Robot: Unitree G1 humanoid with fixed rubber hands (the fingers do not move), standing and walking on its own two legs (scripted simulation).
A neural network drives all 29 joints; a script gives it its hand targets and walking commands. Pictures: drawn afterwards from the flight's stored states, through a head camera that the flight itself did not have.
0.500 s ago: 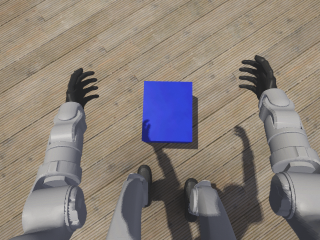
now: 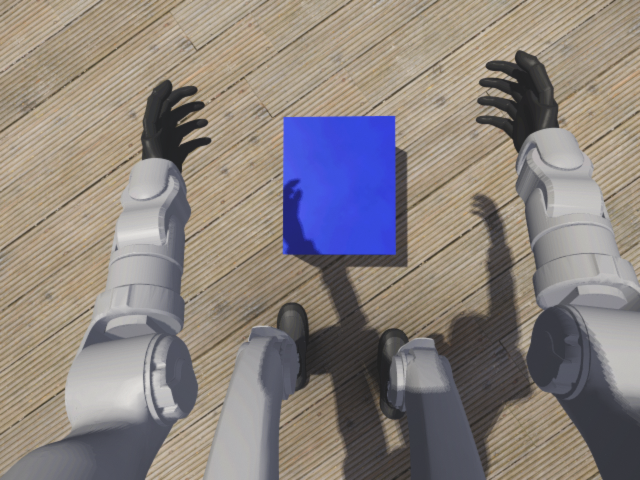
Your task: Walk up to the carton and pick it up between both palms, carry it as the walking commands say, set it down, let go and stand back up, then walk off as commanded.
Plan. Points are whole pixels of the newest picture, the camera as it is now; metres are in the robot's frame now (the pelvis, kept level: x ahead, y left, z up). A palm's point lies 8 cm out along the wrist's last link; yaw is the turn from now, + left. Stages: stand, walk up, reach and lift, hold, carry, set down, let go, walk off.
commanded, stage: reach and lift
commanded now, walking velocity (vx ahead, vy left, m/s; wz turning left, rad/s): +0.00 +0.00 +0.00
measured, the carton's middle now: (338, 191) +0.50 +0.02 -0.54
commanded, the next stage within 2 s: none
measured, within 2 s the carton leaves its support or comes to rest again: neither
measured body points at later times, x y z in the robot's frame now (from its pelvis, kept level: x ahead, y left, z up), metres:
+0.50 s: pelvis -0.03 -0.01 -0.15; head +0.31 +0.00 +0.15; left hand +0.49 +0.22 -0.29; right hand +0.52 -0.18 -0.28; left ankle +0.10 +0.12 -0.58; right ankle +0.05 -0.12 -0.58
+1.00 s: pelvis -0.04 -0.01 -0.24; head +0.33 -0.01 +0.01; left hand +0.48 +0.23 -0.42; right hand +0.51 -0.18 -0.43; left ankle +0.10 +0.12 -0.58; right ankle +0.05 -0.12 -0.58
